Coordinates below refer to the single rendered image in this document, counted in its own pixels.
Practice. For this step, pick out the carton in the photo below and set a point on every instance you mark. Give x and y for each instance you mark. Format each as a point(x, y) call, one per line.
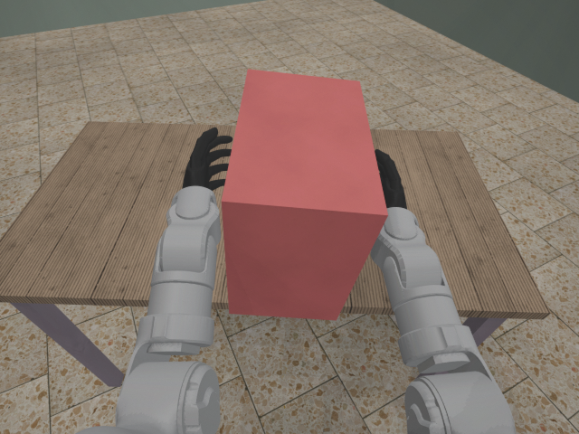
point(303, 202)

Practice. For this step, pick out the robot left upper arm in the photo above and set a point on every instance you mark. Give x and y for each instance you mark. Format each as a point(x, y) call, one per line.
point(167, 398)

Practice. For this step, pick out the right robot forearm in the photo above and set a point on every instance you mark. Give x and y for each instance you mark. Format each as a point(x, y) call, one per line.
point(432, 335)

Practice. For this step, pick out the right robot hand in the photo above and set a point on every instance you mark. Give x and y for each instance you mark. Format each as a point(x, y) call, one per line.
point(391, 181)

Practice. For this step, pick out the table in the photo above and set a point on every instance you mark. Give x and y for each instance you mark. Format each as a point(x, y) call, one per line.
point(89, 234)

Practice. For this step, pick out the left robot forearm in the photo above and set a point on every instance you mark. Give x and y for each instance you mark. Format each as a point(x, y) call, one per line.
point(178, 320)

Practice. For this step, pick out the robot right upper arm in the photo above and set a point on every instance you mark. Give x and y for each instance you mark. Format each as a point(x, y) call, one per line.
point(456, 403)

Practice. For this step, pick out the left robot hand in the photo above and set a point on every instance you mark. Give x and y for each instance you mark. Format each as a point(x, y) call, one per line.
point(198, 172)

